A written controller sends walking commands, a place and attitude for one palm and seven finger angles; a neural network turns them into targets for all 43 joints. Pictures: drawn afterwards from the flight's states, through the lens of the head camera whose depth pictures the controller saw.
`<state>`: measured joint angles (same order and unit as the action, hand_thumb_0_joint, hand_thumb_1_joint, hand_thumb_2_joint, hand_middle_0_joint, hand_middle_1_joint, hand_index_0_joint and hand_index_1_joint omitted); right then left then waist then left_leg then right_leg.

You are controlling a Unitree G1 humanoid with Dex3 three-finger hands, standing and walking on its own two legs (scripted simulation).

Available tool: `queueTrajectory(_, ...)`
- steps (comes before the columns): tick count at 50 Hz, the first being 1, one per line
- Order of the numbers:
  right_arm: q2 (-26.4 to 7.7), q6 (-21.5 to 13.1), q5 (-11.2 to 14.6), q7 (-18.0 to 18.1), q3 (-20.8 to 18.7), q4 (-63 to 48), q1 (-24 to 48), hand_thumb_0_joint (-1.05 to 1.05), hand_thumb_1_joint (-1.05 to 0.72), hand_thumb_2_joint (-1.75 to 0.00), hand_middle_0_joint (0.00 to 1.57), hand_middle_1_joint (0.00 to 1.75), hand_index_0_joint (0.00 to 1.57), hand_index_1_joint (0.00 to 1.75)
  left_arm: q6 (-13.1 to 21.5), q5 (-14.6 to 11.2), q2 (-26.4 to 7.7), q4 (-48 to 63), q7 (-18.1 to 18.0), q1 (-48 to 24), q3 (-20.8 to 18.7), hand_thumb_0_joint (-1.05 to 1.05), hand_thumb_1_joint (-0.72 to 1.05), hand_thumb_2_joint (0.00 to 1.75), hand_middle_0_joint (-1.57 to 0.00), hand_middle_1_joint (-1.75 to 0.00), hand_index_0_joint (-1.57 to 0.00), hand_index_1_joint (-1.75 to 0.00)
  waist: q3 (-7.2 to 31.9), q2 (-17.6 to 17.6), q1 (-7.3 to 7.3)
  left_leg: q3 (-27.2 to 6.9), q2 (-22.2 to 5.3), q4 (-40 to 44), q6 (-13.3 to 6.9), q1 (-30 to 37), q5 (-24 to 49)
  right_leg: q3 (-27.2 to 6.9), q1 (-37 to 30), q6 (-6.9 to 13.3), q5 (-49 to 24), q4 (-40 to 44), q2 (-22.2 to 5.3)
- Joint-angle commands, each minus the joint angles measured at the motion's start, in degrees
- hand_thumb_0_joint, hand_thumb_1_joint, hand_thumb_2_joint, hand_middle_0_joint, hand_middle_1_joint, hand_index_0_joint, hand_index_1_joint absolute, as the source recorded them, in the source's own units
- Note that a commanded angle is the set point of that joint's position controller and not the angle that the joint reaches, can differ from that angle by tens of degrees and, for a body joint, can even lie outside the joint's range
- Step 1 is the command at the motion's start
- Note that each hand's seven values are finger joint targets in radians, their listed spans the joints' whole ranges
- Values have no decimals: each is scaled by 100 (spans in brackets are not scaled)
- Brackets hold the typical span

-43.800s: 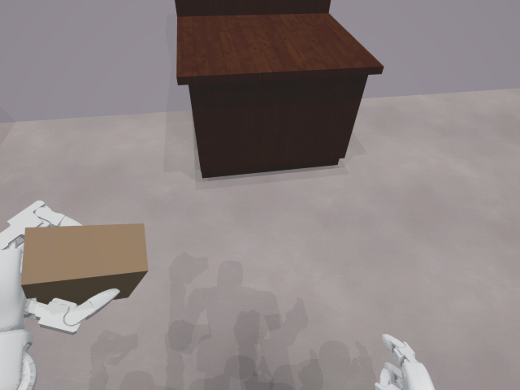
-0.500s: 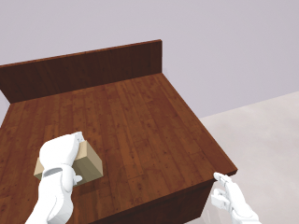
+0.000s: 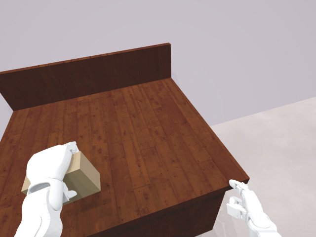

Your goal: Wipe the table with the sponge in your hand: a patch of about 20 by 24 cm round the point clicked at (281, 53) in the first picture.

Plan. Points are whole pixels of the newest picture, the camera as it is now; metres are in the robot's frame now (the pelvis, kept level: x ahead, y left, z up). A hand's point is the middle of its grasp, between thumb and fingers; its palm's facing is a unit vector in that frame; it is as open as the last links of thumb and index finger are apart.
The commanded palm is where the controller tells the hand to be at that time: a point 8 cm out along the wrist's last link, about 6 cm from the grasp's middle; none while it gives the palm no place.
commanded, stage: bring the sponge back beside the body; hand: left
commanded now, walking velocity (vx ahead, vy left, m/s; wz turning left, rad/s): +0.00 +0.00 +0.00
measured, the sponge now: (69, 184) +0.20 +0.28 +0.05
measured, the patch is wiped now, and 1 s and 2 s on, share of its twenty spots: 1.00 1.00 1.00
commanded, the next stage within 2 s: step back with the hand held close in 0.80 s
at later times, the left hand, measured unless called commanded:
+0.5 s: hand (51, 179) +0.18 +0.28 +0.11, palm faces +0.14 -0.16 -0.98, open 9.7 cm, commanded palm +0.14 +0.28 +0.18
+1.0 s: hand (58, 175) +0.18 +0.26 +0.12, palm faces +0.27 -0.63 -0.73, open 9.7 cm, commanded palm +0.13 +0.29 +0.17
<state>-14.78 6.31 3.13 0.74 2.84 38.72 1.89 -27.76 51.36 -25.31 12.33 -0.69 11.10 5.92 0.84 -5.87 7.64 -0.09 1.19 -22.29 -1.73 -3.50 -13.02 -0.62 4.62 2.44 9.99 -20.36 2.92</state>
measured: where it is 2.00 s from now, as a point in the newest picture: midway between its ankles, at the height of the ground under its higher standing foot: outside the picture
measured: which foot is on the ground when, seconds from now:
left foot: down 0.00-1.00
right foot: down 0.00-1.00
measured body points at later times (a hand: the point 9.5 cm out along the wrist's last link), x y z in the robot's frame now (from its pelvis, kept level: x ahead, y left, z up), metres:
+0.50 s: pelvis -0.01 +0.00 +0.00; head -0.06 -0.04 +0.44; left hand +0.17 +0.29 +0.17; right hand +0.26 -0.18 -0.05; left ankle +0.00 +0.10 -0.75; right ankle +0.02 -0.10 -0.75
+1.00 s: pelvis -0.02 +0.00 +0.00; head -0.06 -0.02 +0.44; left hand +0.17 +0.29 +0.16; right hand +0.24 -0.18 -0.05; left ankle +0.00 +0.10 -0.74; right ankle +0.02 -0.10 -0.75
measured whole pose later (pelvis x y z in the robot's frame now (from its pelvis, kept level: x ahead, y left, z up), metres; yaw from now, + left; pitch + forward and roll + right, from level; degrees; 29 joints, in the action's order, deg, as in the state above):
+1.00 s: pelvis -0.02 +0.00 +0.00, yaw +1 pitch -5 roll -1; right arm -13.9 4.0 2.5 2.4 3.8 31.6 -2.4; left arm -16.6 18.3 -25.2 20.8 -0.9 15.8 -7.2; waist 0.2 -4.9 6.7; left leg -0.8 1.5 -26.4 -2.5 -8.1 -13.3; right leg -0.2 8.1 1.8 9.0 -22.3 2.9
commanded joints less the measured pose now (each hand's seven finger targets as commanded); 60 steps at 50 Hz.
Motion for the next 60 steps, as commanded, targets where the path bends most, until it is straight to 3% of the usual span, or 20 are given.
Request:
queueTrajectory(1, -501, -314, -18, 67, -194, -1135, 1561, 0, -90, -90, 20, 30, 20, 30, 53, 143, -1082, 1360, -200, -1128, -784, 0, 10, 130, -120, -160, -120, -160, 714, 225, -13, -595, 6, 271, -157, -184, 1065, -767, -259, 308, -354, 341, -81)
queueTrajectory(5, -528, -319, -30, 83, -190, -1119, 1603, 0, -90, -90, 20, 30, 20, 30, 107, 150, -1490, 1575, -232, -1184, -1146, 0, 10, 130, -120, -160, -120, -160, 744, 185, 29, -637, 1, 279, -141, -144, 1049, -977, -264, 327, -355, 356, -84)
queueTrajectory(6, -495, -317, -23, 84, -176, -1166, 1589, 0, -90, -90, 20, 30, 20, 30, 66, 137, -1265, 1449, -213, -1047, -992, 0, 10, 130, -120, -160, -120, -160, 726, 240, 44, -606, 25, 238, -160, -183, 1030, -824, -271, 309, -306, 350, -95)
queueTrajectory(10, -524, -344, -17, 77, -195, -1145, 1616, 0, -90, -90, 20, 30, 20, 30, 97, 80, -1447, 1773, -203, -1003, -1150, 0, 10, 130, -120, -160, -120, -160, 770, 158, 9, -650, -4, 257, -132, -138, 1072, -987, -273, 327, -380, 336, -82)
queueTrajectory(11, -499, -351, -15, 71, -180, -1184, 1625, 0, -90, -90, 20, 30, 20, 30, 57, 88, -1246, 1719, -167, -916, -995, 0, 10, 130, -120, -160, -120, -160, 759, 141, 46, -635, 17, 211, -162, -149, 1107, -844, -272, 321, -435, 315, -86)
queueTrajectory(20, -517, -339, -18, 88, -179, -1211, 1638, 0, -90, -90, 20, 30, 20, 30, 78, -58, -1606, 2199, -106, -739, -1338, 0, 10, 130, -120, -160, -120, -160, 619, 153, 14, -694, -32, 256, -141, -206, 917, -1012, -178, 313, -179, 341, -78)
queueTrajectory(24, -503, -313, -11, 99, -171, -1185, 1571, 0, -90, -90, 20, 30, 20, 30, 55, -68, -1386, 1976, -60, -648, -1172, 0, 10, 130, -120, -160, -120, -160, 448, 319, -23, -660, -30, 257, -130, -268, 802, -915, -6, 267, -1, 397, -115)
queueTrajectory(26, -501, -360, -15, 115, -141, -1259, 1597, 0, -90, -90, 20, 30, 20, 30, 30, -60, -1331, 1926, -40, -682, -1134, 0, 10, 130, -120, -160, -120, -160, 460, 112, 14, -642, -18, 265, -163, -338, 612, -878, -42, 298, 134, 375, -85)
queueTrajectory(40, -509, -480, -31, 149, -174, -1206, 1551, 0, -90, -90, 20, 30, 20, 30, 200, -32, -1583, 2128, -160, -723, -1369, 0, 10, 130, -120, -160, -120, -160, 413, 54, 3, -709, -66, 399, -135, -417, 288, -991, -52, 291, 441, 372, -41)
queueTrajectory(41, -480, -489, -33, 144, -147, -1250, 1543, 0, -90, -90, 20, 30, 20, 30, 162, -27, -1373, 2008, -137, -709, -1235, 0, 10, 130, -120, -160, -120, -160, 437, 65, 49, -692, -42, 381, -167, -454, 327, -825, -100, 297, 335, 323, -39)
queueTrajectory(45, -514, -510, -16, 151, -174, -1204, 1554, 0, -90, -90, 20, 30, 20, 30, 172, -70, -1481, 2094, -133, -762, -1286, 0, 10, 130, -120, -160, -120, -160, 378, -82, -10, -709, -75, 440, -134, -470, 198, -950, -50, 292, 423, 341, -36)
queueTrajectory(46, -516, -504, -19, 183, -122, -1149, 1494, 0, -90, -90, 20, 30, 20, 30, 89, -10, -1180, 1512, -112, -970, -1002, 0, 10, 130, -120, -160, -120, -160, 218, 167, -85, -636, -38, 415, -138, -550, 168, -767, 100, 290, 433, 373, -21)
queueTrajectory(47, -288, -554, 4, 249, -212, -2518, 472, 0, -90, -90, 20, 30, 20, 30, 1607, -5045, -535, 3151, -266, -1857, -2342, 0, 10, 130, -120, -160, -120, -160, -627, 1027, -646, -635, -144, -42, -267, -653, -760, -1113, 1322, 119, 344, 719, -225)
queueTrajectory(48, -387, -634, -163, 273, -44, -1944, 49, 0, -90, -90, 20, 30, 20, 30, 2112, -5093, -1091, 1741, -354, -468, -2669, 0, 10, 130, -120, -160, -120, -160, -249, 1623, -510, -690, -92, -221, -279, -560, -835, -896, 1430, 119, 683, 758, -315)
queueTrajectory(49, -279, -638, -128, 236, -71, -1946, 171, 0, -90, -90, 20, 30, 20, 30, 2278, -5125, -571, 1658, -312, -150, -2205, 0, 10, 130, -120, -160, -120, -160, -269, 1567, -525, -654, -33, -254, -242, -547, -759, -941, 1577, 154, 757, 700, -407)
queueTrajectory(50, -367, -611, -142, 290, -179, -1908, -291, 0, -90, -90, 20, 30, 20, 30, 2525, -5338, -927, 2148, -414, 10, -2867, 0, 10, 130, -120, -160, -120, -160, -31, 1664, -548, -724, -143, -371, -184, -451, -653, -969, 1563, 125, 804, 729, -620)
queueTrajectory(54, -568, -700, -203, 398, -299, -1890, -457, 0, -90, -90, 20, 30, 20, 30, 3201, -5593, -933, 3610, -623, 821, -3075, 0, 10, 130, -120, -160, -120, -160, 1130, -30, -618, -886, -474, -562, -192, -743, 353, -810, 903, 142, -714, -242, -1013)
queueTrajectory(55, -649, -742, -237, 409, -316, -1849, -478, 0, -90, -90, 20, 30, 20, 30, 3318, -5603, -1155, 3929, -673, 996, -3327, 0, 10, 130, -120, -160, -120, -160, 1252, -592, -593, -1094, -619, -347, -206, -919, 652, -681, 656, 95, -842, -559, -875)
queueTrajectory(56, -604, -766, -263, 401, -317, -1847, -530, 0, -90, -90, 20, 30, 20, 30, 3400, -5586, -913, 3864, -687, 1401, -3262, 0, 10, 130, -120, -160, -120, -160, 1310, -810, -557, -1153, -683, -290, -255, -1221, 864, -428, 453, 12, -857, -802, -721)
queueTrajectory(60, -626, -874, -272, 388, -445, -1703, -650, 0, -90, -90, 20, 30, 20, 30, 3511, -5556, -925, 3783, -726, 1653, -3411, 0, 10, 130, -120, -160, -120, -160, 1180, -519, -627, -1325, -910, -293, -197, -1287, 1633, -265, 846, -97, -226, -1168, -540)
